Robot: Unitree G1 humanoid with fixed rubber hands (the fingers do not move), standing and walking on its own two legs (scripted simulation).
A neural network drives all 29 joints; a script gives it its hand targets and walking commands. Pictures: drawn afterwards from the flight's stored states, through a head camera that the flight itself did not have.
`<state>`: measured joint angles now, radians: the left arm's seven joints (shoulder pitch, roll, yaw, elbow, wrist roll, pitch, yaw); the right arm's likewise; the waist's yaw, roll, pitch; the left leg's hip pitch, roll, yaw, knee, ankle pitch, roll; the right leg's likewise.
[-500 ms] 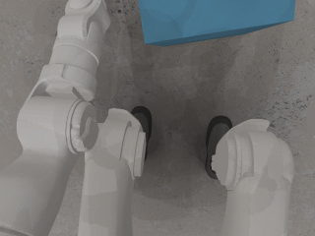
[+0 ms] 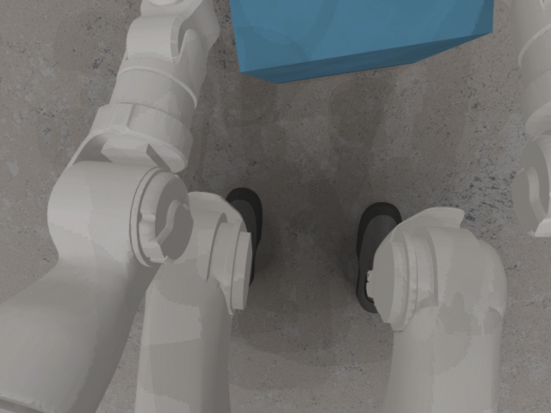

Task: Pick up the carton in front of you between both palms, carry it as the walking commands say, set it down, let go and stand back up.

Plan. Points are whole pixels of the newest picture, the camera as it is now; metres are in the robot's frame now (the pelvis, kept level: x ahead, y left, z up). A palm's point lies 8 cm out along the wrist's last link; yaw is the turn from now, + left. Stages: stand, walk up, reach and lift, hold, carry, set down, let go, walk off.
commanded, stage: reach and lift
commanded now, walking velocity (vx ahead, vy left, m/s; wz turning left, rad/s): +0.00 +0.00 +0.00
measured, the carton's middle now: out of the picture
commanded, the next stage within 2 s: none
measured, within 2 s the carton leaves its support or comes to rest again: leaves its support in 0.22 s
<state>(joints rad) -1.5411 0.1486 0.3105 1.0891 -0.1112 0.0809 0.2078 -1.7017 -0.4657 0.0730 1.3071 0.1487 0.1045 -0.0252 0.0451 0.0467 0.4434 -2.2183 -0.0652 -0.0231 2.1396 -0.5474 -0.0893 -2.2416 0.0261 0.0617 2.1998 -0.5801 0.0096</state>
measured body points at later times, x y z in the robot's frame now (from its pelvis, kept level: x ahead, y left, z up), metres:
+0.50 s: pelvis +0.01 +0.01 +0.02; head +0.32 -0.05 +0.34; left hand +0.55 +0.11 -0.08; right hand +0.56 -0.19 -0.08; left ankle +0.13 +0.14 -0.34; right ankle +0.11 -0.12 -0.34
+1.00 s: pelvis +0.01 +0.01 +0.14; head +0.26 -0.03 +0.51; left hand +0.51 +0.12 +0.08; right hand +0.51 -0.18 +0.07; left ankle +0.13 +0.14 -0.34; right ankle +0.11 -0.12 -0.34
